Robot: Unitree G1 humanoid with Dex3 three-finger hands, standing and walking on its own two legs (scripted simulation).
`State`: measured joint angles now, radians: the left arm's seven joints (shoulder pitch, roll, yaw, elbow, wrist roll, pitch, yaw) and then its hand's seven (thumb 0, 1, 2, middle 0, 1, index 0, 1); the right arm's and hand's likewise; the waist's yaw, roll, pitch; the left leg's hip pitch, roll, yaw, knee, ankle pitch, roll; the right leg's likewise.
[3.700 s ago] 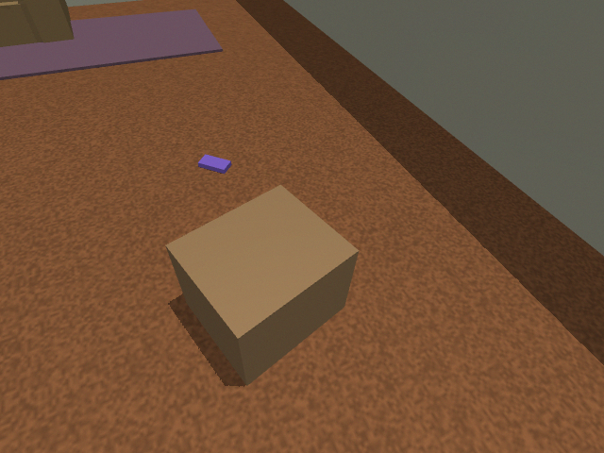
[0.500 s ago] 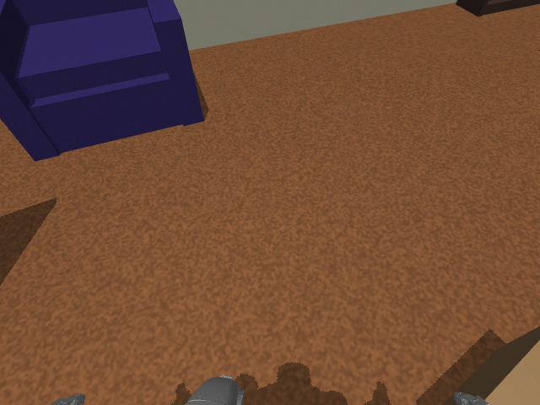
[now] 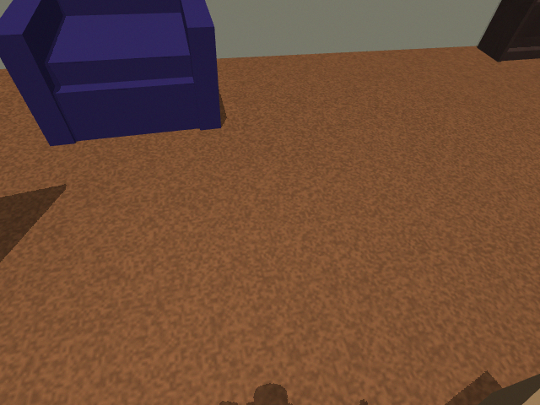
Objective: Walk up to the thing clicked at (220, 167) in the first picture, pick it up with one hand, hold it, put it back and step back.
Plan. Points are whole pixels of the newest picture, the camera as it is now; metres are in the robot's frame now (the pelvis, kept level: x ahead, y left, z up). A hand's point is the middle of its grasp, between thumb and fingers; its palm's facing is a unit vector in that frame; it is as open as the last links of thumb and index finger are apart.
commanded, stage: walk up
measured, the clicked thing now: out of the picture +0.17 -1.61 -0.74
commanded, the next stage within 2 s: stand in 0.76 s
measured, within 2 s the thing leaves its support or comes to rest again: neither
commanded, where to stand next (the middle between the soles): +0.08 +0.00 m, yaw -1 degrees
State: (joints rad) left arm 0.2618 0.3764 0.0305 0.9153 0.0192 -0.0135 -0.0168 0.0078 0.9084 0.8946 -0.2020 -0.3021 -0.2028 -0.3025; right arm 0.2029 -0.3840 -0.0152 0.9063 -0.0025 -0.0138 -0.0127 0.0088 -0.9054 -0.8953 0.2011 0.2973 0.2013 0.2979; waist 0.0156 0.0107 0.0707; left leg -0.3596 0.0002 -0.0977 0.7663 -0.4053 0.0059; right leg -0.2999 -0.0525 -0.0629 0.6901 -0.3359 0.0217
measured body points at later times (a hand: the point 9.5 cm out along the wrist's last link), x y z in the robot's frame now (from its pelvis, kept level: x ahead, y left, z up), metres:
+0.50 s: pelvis +0.02 +0.00 +0.02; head +0.03 +0.01 +0.47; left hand +0.11 +0.31 -0.10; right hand +0.11 -0.31 -0.10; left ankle +0.04 +0.13 -0.72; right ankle +0.02 -0.14 -0.72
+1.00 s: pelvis +0.02 -0.01 +0.03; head +0.04 +0.00 +0.48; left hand +0.08 +0.30 -0.10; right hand +0.14 -0.30 -0.10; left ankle +0.04 +0.13 -0.72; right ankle +0.02 -0.14 -0.72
